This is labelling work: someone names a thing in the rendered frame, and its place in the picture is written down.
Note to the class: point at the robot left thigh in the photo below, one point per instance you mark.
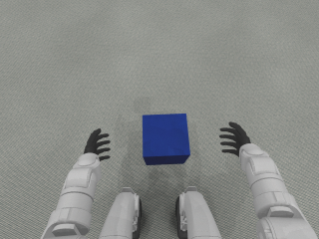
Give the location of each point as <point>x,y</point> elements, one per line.
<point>119,222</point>

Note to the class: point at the robot right hand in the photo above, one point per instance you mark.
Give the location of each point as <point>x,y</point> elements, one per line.
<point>240,137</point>

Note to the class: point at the robot right upper arm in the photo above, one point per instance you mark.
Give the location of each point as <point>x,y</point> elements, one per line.
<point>283,228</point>

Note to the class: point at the left robot forearm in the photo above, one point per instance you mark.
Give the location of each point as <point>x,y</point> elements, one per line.
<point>73,212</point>

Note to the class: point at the right robot forearm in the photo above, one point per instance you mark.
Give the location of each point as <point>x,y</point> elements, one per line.
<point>271,197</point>

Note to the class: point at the robot left hand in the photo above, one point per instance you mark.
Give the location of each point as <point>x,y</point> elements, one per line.
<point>92,144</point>

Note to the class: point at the robot right foot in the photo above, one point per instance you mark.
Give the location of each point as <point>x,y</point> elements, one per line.
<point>182,234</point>

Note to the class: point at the carton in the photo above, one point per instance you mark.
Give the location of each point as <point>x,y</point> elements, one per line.
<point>165,139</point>

